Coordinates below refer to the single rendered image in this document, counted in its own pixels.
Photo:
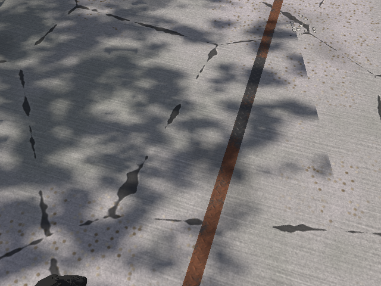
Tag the left robot hand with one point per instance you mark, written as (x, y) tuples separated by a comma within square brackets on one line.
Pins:
[(66, 280)]

